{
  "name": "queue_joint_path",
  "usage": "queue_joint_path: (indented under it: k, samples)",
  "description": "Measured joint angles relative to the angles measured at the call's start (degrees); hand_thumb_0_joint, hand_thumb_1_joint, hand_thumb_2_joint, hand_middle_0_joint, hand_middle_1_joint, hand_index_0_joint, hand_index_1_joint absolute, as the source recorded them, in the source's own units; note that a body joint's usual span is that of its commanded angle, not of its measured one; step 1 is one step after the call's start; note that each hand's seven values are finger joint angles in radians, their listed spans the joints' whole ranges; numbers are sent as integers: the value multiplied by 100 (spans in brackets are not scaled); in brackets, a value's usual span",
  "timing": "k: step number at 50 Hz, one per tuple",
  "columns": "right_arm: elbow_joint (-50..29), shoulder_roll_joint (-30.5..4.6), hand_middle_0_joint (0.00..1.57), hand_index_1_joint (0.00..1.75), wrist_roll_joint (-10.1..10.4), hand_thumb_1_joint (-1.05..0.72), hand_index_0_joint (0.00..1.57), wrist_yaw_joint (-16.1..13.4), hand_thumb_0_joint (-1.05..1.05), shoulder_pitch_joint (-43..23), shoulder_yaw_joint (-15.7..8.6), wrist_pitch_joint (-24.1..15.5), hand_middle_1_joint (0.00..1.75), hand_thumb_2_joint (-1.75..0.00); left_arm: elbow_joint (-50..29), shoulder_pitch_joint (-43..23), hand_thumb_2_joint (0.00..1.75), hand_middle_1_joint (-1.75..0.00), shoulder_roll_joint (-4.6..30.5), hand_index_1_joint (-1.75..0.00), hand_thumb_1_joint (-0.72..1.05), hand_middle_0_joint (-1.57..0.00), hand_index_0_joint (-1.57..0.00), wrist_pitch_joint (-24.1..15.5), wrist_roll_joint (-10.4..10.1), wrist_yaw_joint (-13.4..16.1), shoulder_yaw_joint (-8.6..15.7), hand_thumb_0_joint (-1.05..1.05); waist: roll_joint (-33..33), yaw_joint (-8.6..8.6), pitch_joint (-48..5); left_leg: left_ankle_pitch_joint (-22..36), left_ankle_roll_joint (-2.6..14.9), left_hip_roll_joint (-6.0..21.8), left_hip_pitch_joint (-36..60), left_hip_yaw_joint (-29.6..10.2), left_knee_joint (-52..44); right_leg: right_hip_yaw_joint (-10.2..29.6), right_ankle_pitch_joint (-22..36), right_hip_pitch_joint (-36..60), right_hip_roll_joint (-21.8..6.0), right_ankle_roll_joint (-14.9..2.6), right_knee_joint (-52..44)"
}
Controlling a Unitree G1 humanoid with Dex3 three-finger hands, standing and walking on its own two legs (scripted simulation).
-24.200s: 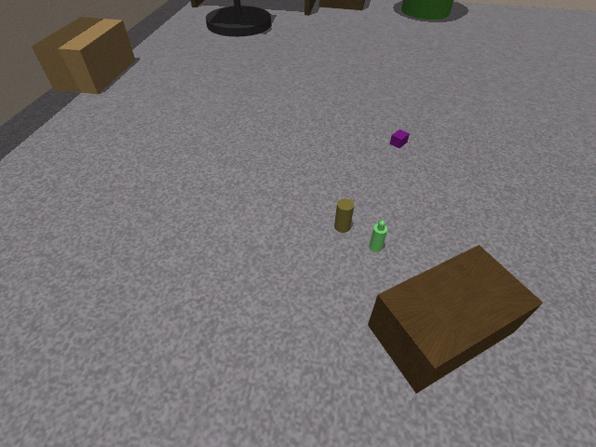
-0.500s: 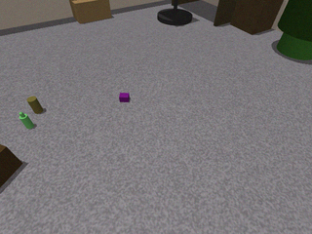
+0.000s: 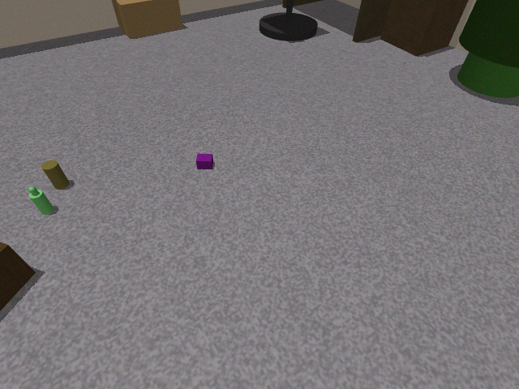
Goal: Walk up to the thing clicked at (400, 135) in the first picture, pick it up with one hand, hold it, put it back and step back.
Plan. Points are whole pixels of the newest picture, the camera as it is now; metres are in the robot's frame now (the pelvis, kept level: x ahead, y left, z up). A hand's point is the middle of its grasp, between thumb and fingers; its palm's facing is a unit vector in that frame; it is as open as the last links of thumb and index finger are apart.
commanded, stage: stand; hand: left
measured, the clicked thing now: (204, 161) +1.45 +0.32 -0.75
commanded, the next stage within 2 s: walk up in 0.20 s
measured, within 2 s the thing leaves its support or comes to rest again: neither
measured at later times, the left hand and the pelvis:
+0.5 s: hand out of the picture +0.06 +0.34 -0.17, palm faces +0.06 -0.92 -0.38, open 7.3 cm; pelvis +0.07 +0.04 -0.02, yaw +3 degrees
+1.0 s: hand (122, 283) +0.36 +0.29 -0.13, palm faces +0.03 -0.91 -0.40, open 7.3 cm; pelvis +0.28 +0.01 -0.02, yaw +2 degrees
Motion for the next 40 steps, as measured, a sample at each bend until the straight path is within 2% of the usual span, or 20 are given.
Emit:
queue_joint_path:
  k: [10, 14, 16, 19, 22, 24, 25, 26, 27, 29, 31, 36, 40]
  samples:
    - [-14, -6, 20, 30, 3, -90, 20, -7, 1, -11, -1, -10, 30, -90, -11, -6, 90, -30, 1, -30, 91, -20, -21, 4, -1, -2, -4, 1, 17, 7, -5, -5, -2, 0, 21, 12, -10, 12, -16, 3, -3, -3, 18]
    - [-273, -75, 21, 30, -117, -90, 20, 207, 1, 281, -256, -27, 30, -90, -283, 232, 90, -30, 63, -30, 91, -20, -21, -96, 105, -224, 235, 1, 34, 15, -173, -1158, 280, -16, -386, 26, 904, -74, -850, -203, -14, -216, 571]
    - [-344, -167, 21, 30, -163, -90, 20, 252, 1, 404, -352, -3, 30, -90, -460, 356, 90, -30, 124, -30, 91, -20, -21, -203, 151, -265, 325, 1, 18, 79, -191, -1359, 282, -5, -819, 208, 1772, -154, -483, -153, -71, -262, 505]
    - [-411, -361, 21, 30, -158, -90, 20, 347, 1, 484, -474, -16, 30, -90, -584, 565, 90, -30, 189, -30, 91, -20, -21, -276, 190, -277, 407, 1, 101, 208, -116, -1422, 261, 127, -1264, 293, 2308, -233, -499, 102, -100, -199, 344]
    - [-569, -456, 20, 30, -164, -90, 20, 451, 1, 550, -585, -102, 30, -90, -594, 781, 90, -30, 393, -30, 91, -20, -21, -209, 222, -318, 460, 1, 54, 222, -70, -1183, 242, 302, -1324, 392, 1806, -300, -726, 324, -189, -84, 399]
    - [-684, -488, 20, 30, -188, -90, 20, 467, 1, 584, -666, -191, 30, -90, -598, 894, 90, -30, 545, -30, 91, -20, -21, -146, 200, -340, 488, 1, -46, 200, -25, -524, 188, 303, -1188, 508, 1434, -298, -1104, 305, -325, -45, 864]
    - [-736, -484, 20, 30, -205, -90, 20, 450, 1, 568, -705, -246, 30, -90, -602, 950, 90, -30, 611, -30, 91, -20, -21, -115, 188, -337, 499, 1, -169, 207, 26, -234, 176, 217, -1132, 624, 1501, -214, -1347, 165, -477, -143, 1368]
    - [-809, -472, 20, 30, -226, -90, 20, 417, 1, 558, -729, -304, 30, -90, -579, 984, 90, -30, 638, -30, 91, -20, -21, -71, 165, -317, 504, 1, -244, 177, 48, -344, 177, 163, -1139, 710, 1689, 51, -1573, -128, -471, -234, 2126]
    - [-883, -444, 20, 30, -203, -90, 20, 393, 1, 576, -737, -342, 30, -90, -545, 983, 90, -30, 642, -30, 91, -20, -21, -16, 147, -295, 487, 1, -265, 105, 52, -495, 198, 138, -1115, 729, 1780, 318, -1685, -457, -319, -306, 2897]
    - [-982, -353, 20, 30, -146, -90, 20, 369, 1, 660, -681, -364, 30, -90, -540, 940, 90, -30, 660, -30, 91, -20, -20, 22, 74, -283, 416, 1, -334, 25, 47, -617, 267, 102, -901, 781, 1619, 598, -1462, -1101, -64, -381, 3992]
    - [-1040, -284, 20, 30, -117, -90, 20, 349, 1, 780, -597, -366, 30, -90, -605, 889, 90, -30, 648, -30, 91, -20, -20, -44, 18, -308, 367, 1, -380, -2, 47, -600, 296, 80, -607, 834, 1299, 588, -1116, -1609, -18, -350, 4269]
    - [-1122, -219, 21, 30, -99, -90, 21, 347, 1, 1042, -491, -387, 30, -90, -837, 788, 90, -30, 549, -30, 91, -20, -20, -121, 36, -476, 322, 1, -338, -64, 48, -597, 299, 58, 80, 916, 605, 305, -547, -2280, -273, -103, 3235]
    - [-1185, -282, 21, 30, -87, -90, 21, 361, 1, 1182, -482, -404, 30, -90, -953, 682, 90, -30, 468, -30, 91, -20, -20, -121, 77, -580, 315, 1, -185, -133, 62, -833, 218, 91, 478, 937, 437, 180, -17, -2345, -449, -102, 2199]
